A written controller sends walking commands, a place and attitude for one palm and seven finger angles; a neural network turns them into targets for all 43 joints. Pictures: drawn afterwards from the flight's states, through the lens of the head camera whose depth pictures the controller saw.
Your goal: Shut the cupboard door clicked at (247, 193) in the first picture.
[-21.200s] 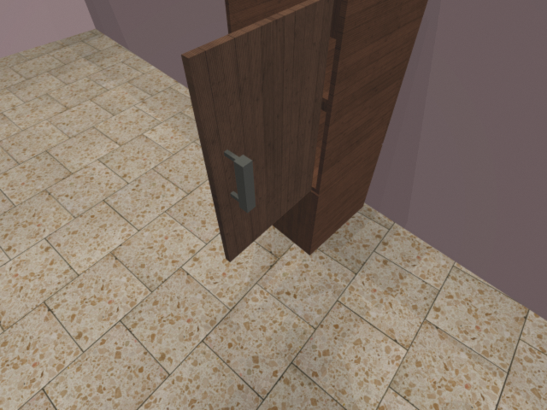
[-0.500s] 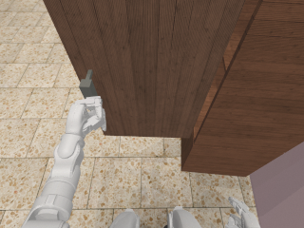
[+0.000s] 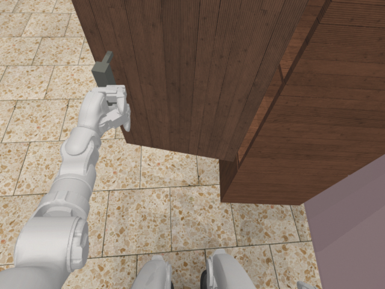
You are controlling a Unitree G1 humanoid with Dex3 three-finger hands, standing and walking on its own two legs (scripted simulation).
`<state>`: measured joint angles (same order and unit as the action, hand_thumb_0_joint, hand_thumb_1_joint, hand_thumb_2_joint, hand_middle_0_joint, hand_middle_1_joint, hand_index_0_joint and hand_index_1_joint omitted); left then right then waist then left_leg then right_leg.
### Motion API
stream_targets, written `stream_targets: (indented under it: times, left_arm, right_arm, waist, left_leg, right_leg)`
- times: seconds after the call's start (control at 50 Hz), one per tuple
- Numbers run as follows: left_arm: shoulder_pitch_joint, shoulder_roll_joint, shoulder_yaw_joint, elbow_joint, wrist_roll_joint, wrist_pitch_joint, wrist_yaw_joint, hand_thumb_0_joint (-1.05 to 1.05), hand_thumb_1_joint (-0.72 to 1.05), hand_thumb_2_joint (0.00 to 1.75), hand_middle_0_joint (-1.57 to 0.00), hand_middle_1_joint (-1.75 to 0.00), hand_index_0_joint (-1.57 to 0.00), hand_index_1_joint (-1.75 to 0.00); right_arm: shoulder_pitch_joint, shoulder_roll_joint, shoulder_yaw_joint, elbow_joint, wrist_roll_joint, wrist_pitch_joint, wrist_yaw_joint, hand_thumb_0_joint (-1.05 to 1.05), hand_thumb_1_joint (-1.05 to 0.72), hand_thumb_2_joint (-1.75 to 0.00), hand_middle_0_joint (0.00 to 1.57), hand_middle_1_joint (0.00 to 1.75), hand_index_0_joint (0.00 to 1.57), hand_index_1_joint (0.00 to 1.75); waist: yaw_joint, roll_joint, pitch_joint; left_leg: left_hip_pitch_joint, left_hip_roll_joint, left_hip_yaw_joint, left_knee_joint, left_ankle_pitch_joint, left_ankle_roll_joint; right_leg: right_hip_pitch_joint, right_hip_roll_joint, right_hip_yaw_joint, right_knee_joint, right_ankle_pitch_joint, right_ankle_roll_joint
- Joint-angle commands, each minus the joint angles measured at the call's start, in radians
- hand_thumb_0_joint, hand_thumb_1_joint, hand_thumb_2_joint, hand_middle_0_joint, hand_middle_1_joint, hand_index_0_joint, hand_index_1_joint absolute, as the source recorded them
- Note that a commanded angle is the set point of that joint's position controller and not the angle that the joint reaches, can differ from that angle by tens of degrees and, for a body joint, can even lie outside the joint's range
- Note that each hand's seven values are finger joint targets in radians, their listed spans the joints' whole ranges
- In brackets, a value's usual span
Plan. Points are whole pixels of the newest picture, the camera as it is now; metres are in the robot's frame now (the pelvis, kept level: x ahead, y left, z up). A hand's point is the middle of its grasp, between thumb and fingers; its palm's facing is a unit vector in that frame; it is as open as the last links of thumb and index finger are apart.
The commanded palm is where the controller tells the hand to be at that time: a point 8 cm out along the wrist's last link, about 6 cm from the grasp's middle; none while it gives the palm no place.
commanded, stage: push the door shut along its arc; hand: left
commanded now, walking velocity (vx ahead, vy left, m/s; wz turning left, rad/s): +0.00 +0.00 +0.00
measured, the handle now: (113, 85) +0.54 +0.16 +0.06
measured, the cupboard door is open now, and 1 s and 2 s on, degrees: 82 68 61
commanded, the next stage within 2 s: pull the fist back off the door in 1.14 s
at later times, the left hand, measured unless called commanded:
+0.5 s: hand (142, 94) +0.51 +0.09 +0.06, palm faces -0.33 -0.94 -0.02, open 3.1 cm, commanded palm +0.52 +0.13 +0.06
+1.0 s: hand (161, 79) +0.56 +0.05 +0.06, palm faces -0.44 -0.90 -0.03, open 3.1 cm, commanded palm +0.57 +0.08 +0.06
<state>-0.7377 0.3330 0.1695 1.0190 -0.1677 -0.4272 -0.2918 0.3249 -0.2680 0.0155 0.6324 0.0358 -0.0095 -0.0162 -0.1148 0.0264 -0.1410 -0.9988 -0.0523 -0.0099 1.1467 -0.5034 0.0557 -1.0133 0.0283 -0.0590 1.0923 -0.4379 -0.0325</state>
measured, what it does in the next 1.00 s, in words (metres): stands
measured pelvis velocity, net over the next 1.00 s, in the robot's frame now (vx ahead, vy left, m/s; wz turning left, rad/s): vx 0.01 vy -0.01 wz -0.04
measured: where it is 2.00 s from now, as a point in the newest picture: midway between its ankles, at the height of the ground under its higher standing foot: outside the picture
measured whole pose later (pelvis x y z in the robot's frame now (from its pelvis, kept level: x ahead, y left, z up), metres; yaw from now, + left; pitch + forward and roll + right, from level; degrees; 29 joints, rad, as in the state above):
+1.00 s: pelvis +0.01 -0.01 -0.02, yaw -2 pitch +28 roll -3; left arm -1.16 0.49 0.20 1.23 -0.08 -0.26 -0.43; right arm 0.39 -0.26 0.04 0.64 0.00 0.00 -0.01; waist -0.24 0.06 -0.12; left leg -1.18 -0.01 -0.01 1.26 -0.56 0.05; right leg -1.20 0.07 -0.07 1.17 -0.47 -0.04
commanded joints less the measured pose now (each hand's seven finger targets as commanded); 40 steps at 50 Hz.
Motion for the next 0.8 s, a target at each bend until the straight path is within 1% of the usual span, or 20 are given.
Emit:
stream_targets:
  times: [0.0,0.04,0.08,0.16,0.2,0.24,0.26,0.3,0.32,0.4,0.44,0.48,0.5,0.54,0.56,0.6,0.64,0.68,0.7,0.78]
  left_arm:
    - [-0.530,0.128,0.005,-0.162,0.013,-0.059,-0.021,0.00,0.90,0.90,-1.30,-1.50,-1.30,-1.50]
    - [-0.529,0.132,0.010,-0.152,0.013,-0.056,-0.027,0.00,0.90,0.90,-1.30,-1.50,-1.30,-1.50]
    - [-0.554,0.149,0.023,-0.125,0.013,-0.047,-0.032,0.00,0.90,0.90,-1.30,-1.50,-1.30,-1.50]
    - [-0.630,0.180,0.035,-0.107,0.029,-0.038,-0.034,0.00,0.90,0.90,-1.30,-1.50,-1.30,-1.50]
    - [-0.638,0.194,0.048,-0.121,0.032,-0.040,-0.043,0.00,0.90,0.90,-1.30,-1.50,-1.30,-1.50]
    - [-0.640,0.177,0.029,-0.123,0.030,-0.031,-0.057,0.00,0.90,0.90,-1.30,-1.50,-1.30,-1.50]
    - [-0.627,0.202,0.057,-0.102,0.028,-0.023,-0.059,0.00,0.90,0.90,-1.30,-1.50,-1.30,-1.50]
    - [-0.644,0.208,0.057,-0.115,0.027,-0.015,-0.071,0.00,0.90,0.90,-1.30,-1.50,-1.30,-1.50]
    - [-0.660,0.184,0.031,-0.113,0.028,-0.009,-0.075,0.00,0.90,0.90,-1.30,-1.50,-1.30,-1.50]
    - [-0.737,0.192,0.028,-0.093,0.038,0.003,-0.068,0.00,0.90,0.90,-1.30,-1.50,-1.30,-1.50]
    - [-0.747,0.196,0.032,-0.072,0.044,0.008,-0.064,0.00,0.90,0.90,-1.30,-1.50,-1.30,-1.50]
    - [-0.758,0.210,0.040,-0.087,0.045,0.006,-0.074,0.00,0.90,0.90,-1.30,-1.50,-1.30,-1.50]
    - [-0.767,0.209,0.030,-0.077,0.051,0.011,-0.081,0.00,0.90,0.90,-1.30,-1.50,-1.30,-1.50]
    - [-0.805,0.183,0.005,-0.054,0.049,0.027,-0.090,0.00,0.90,0.90,-1.30,-1.50,-1.30,-1.50]
    - [-0.814,0.221,0.037,-0.054,0.048,0.032,-0.088,0.00,0.90,0.90,-1.30,-1.50,-1.30,-1.50]
    - [-0.829,0.240,0.052,-0.049,0.049,0.041,-0.094,0.00,0.90,0.90,-1.30,-1.50,-1.30,-1.50]
    - [-0.815,0.271,0.079,-0.008,0.055,0.057,-0.092,0.00,0.90,0.90,-1.30,-1.50,-1.30,-1.50]
    - [-0.857,0.261,0.065,0.006,0.060,0.063,-0.095,0.00,0.90,0.90,-1.30,-1.50,-1.30,-1.50]
    - [-0.865,0.289,0.077,0.009,0.073,0.065,-0.094,0.00,0.90,0.90,-1.30,-1.50,-1.30,-1.50]
    - [-0.891,0.308,0.091,-0.006,0.073,0.072,-0.105,0.00,0.90,0.90,-1.30,-1.50,-1.30,-1.50]
  right_arm:
    - [0.108,-0.166,-0.055,-0.073,-0.001,-0.028,-0.004,0.00,-0.90,-0.90,0.20,0.30,0.20,0.30]
    - [0.119,-0.169,-0.056,-0.074,-0.004,-0.025,0.000,0.00,-0.90,-0.90,0.20,0.30,0.20,0.30]
    - [0.133,-0.173,-0.056,-0.069,-0.007,-0.020,0.000,0.00,-0.90,-0.90,0.20,0.30,0.20,0.30]
    - [0.152,-0.175,-0.053,-0.063,-0.011,-0.014,0.002,0.00,-0.90,-0.90,0.20,0.30,0.20,0.30]
    - [0.166,-0.177,-0.055,-0.065,-0.015,-0.013,0.005,0.00,-0.90,-0.90,0.20,0.30,0.20,0.30]
    - [0.167,-0.175,-0.054,-0.066,-0.015,-0.010,0.007,0.00,-0.90,-0.90,0.20,0.30,0.20,0.30]
    - [0.174,-0.176,-0.055,-0.062,-0.015,-0.006,0.006,0.00,-0.90,-0.90,0.20,0.30,0.20,0.30]
    - [0.180,-0.179,-0.054,-0.065,-0.015,-0.003,0.008,0.00,-0.90,-0.90,0.20,0.30,0.20,0.30]
    - [0.180,-0.176,-0.052,-0.065,-0.015,-0.002,0.009,0.00,-0.90,-0.90,0.20,0.30,0.20,0.30]
    - [0.191,-0.179,-0.049,-0.055,-0.017,-0.001,0.008,0.00,-0.90,-0.90,0.20,0.30,0.20,0.30]
    - [0.200,-0.179,-0.051,-0.049,-0.021,-0.004,0.009,0.00,-0.90,-0.90,0.20,0.30,0.20,0.30]
    - [0.210,-0.181,-0.053,-0.052,-0.023,-0.005,0.009,0.00,-0.90,-0.90,0.20,0.30,0.20,0.30]
    - [0.209,-0.182,-0.050,-0.052,-0.024,-0.002,0.010,0.00,-0.90,-0.90,0.20,0.30,0.20,0.30]
    - [0.210,-0.180,-0.049,-0.042,-0.024,-0.002,0.010,0.00,-0.90,-0.90,0.20,0.30,0.20,0.30]
    - [0.218,-0.184,-0.049,-0.040,-0.026,-0.003,0.008,0.00,-0.90,-0.90,0.20,0.30,0.20,0.30]
    - [0.221,-0.184,-0.045,-0.046,-0.027,-0.003,0.006,0.00,-0.90,-0.90,0.20,0.30,0.20,0.30]
    - [0.225,-0.184,-0.041,-0.047,-0.029,-0.003,0.006,0.00,-0.90,-0.90,0.20,0.30,0.20,0.30]
    - [0.230,-0.182,-0.038,-0.048,-0.030,-0.006,0.006,0.00,-0.90,-0.90,0.20,0.30,0.20,0.30]
    - [0.233,-0.186,-0.037,-0.045,-0.031,-0.004,0.006,0.00,-0.90,-0.90,0.20,0.30,0.20,0.30]
    - [0.245,-0.183,-0.039,-0.056,-0.034,-0.008,0.008,0.00,-0.90,-0.90,0.20,0.30,0.20,0.30]
  waist:
    - [-0.064,0.072,-0.431]
    - [-0.059,0.089,-0.455]
    - [-0.071,0.058,-0.452]
    - [-0.092,0.061,-0.440]
    - [-0.084,0.090,-0.496]
    - [-0.093,0.092,-0.503]
    - [-0.090,0.069,-0.495]
    - [-0.090,0.099,-0.507]
    - [-0.099,0.098,-0.502]
    - [-0.120,0.121,-0.473]
    - [-0.126,0.105,-0.471]
    - [-0.125,0.113,-0.521]
    - [-0.126,0.127,-0.517]
    - [-0.147,0.126,-0.486]
    - [-0.145,0.116,-0.499]
    - [-0.142,0.126,-0.535]
    - [-0.140,0.113,-0.508]
    - [-0.153,0.123,-0.499]
    - [-0.156,0.121,-0.508]
    - [-0.152,0.143,-0.568]
  left_leg:
    - [0.320,0.051,-0.097,-0.157,0.249,-0.026]
    - [0.347,0.054,-0.106,-0.153,0.288,-0.031]
    - [0.333,0.056,-0.111,-0.143,0.300,-0.027]
    - [0.304,0.058,-0.111,-0.133,0.284,-0.024]
    - [0.356,0.060,-0.117,-0.124,0.344,-0.028]
    - [0.359,0.061,-0.116,-0.116,0.363,-0.027]
    - [0.346,0.063,-0.113,-0.115,0.366,-0.026]
    - [0.376,0.067,-0.123,-0.114,0.400,-0.030]
    - [0.377,0.066,-0.123,-0.114,0.399,-0.029]
    - [0.378,0.071,-0.134,-0.108,0.387,-0.029]
    - [0.365,0.069,-0.132,-0.100,0.377,-0.026]
    - [0.384,0.069,-0.130,-0.084,0.422,-0.023]
    - [0.389,0.070,-0.132,-0.085,0.429,-0.027]
    - [0.369,0.069,-0.129,-0.075,0.405,-0.022]
    - [0.356,0.069,-0.129,-0.072,0.405,-0.020]
    - [0.360,0.067,-0.124,-0.060,0.431,-0.018]
    - [0.307,0.065,-0.113,-0.054,0.408,-0.015]
    - [0.282,0.063,-0.110,-0.037,0.406,-0.011]
    - [0.278,0.067,-0.107,-0.030,0.403,-0.012]
    - [0.269,0.062,-0.095,-0.009,0.431,-0.009]
  right_leg:
    - [0.120,-0.014,0.044,-0.121,0.139,-0.009]
    - [0.109,-0.013,0.039,-0.114,0.156,-0.012]
    - [0.107,-0.009,0.036,-0.106,0.167,-0.012]
    - [0.090,-0.008,0.038,-0.106,0.156,-0.009]
    - [0.085,-0.006,0.034,-0.095,0.186,-0.011]
    - [0.087,-0.004,0.036,-0.096,0.205,-0.010]
    - [0.096,-0.003,0.034,-0.098,0.211,-0.009]
    - [0.074,-0.001,0.029,-0.091,0.217,-0.011]
    - [0.068,-0.001,0.029,-0.093,0.218,-0.010]
    - [0.020,0.002,0.025,-0.089,0.197,-0.010]
    - [0.020,0.003,0.025,-0.091,0.193,-0.010]
    - [0.030,0.004,0.028,-0.078,0.227,-0.012]
    - [0.025,0.005,0.026,-0.079,0.226,-0.012]
    - [0.003,0.007,0.026,-0.082,0.215,-0.011]
    - [0.019,0.008,0.026,-0.078,0.220,-0.012]
    - [0.028,0.010,0.029,-0.068,0.242,-0.012]
    - [0.046,0.012,0.031,-0.067,0.240,-0.013]
    - [0.023,0.015,0.033,-0.053,0.243,-0.013]
    - [0.025,0.017,0.035,-0.053,0.241,-0.012]
    - [0.061,0.020,0.043,-0.036,0.288,-0.014]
